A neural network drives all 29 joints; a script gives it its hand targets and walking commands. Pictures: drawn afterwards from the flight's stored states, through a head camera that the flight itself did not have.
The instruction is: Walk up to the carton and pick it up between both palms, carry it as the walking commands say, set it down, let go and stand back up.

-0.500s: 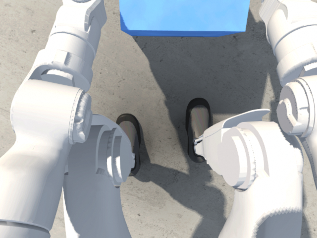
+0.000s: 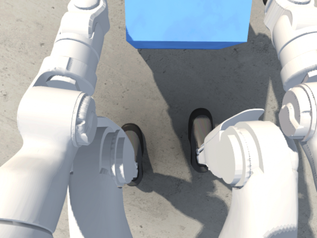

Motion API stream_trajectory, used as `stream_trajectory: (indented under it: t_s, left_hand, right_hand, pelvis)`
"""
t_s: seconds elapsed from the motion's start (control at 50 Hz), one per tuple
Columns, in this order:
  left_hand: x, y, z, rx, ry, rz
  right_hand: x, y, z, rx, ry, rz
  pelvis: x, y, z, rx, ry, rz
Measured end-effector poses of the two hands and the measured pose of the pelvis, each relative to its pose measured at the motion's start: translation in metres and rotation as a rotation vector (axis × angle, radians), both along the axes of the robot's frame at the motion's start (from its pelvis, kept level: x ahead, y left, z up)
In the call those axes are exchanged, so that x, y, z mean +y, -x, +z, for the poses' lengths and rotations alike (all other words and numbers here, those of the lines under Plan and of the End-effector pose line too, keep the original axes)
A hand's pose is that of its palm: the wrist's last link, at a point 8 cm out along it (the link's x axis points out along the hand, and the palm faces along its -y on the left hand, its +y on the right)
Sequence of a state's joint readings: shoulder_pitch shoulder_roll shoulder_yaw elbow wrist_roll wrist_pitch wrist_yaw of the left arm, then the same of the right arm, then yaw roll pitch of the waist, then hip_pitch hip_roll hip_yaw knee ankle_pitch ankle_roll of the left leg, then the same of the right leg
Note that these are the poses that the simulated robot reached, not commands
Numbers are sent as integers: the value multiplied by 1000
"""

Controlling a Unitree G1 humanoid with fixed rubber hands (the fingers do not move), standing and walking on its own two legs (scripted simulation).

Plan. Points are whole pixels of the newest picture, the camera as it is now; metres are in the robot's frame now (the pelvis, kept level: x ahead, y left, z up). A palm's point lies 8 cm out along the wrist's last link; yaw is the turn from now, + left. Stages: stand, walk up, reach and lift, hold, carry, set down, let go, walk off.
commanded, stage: reach and lift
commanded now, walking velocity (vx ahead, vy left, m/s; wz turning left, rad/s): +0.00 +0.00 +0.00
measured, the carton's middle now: (182, 3) +0.53 -0.06 -0.25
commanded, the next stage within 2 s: none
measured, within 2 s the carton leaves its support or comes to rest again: leaves its support in 0.18 s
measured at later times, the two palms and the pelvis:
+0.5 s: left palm out of the picture +0.53 +0.10 -0.14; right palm out of the picture +0.52 -0.20 -0.13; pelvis -0.02 -0.01 +0.02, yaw +2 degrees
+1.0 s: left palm out of the picture +0.53 +0.10 -0.10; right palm out of the picture +0.51 -0.20 -0.09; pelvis -0.02 -0.01 +0.05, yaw +1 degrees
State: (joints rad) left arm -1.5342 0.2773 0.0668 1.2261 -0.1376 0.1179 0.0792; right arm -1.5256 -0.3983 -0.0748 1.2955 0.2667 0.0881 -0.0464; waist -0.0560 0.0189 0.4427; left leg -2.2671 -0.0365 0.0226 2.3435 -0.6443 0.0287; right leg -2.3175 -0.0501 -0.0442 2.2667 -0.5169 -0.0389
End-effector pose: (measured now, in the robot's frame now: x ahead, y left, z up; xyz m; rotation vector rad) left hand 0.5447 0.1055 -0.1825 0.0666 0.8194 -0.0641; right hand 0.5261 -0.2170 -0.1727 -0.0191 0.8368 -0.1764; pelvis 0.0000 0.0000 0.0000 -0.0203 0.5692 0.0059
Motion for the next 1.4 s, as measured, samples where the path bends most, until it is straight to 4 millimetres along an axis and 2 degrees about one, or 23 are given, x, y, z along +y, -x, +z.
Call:
stream_trajectory:
  t_s: [0.12,0.26,0.5,0.84,1.12,1.4]
  left_hand:
    - [1,3,2,7,-21,5]
    - [8,6,11,-11,-49,36]
    - [-1,13,44,-50,-84,118]
    - [-6,5,70,-81,-120,169]
    - [0,23,103,-104,-81,214]
    - [0,27,140,-132,-81,214]
  right_hand:
    - [3,0,3,3,17,-1]
    - [13,-1,8,-25,17,1]
    - [17,6,44,-81,60,-95]
    - [18,4,66,-115,78,-103]
    - [25,21,99,-146,51,-137]
    - [24,27,134,-174,40,-150]
  pelvis:
    - [-1,-1,1,-8,3,8]
    - [-5,7,7,-68,-1,26]
    - [-10,23,21,-90,-12,30]
    - [-9,19,39,-83,-34,8]
    - [-8,26,61,-115,-34,8]
    - [-7,36,78,-135,-19,21]
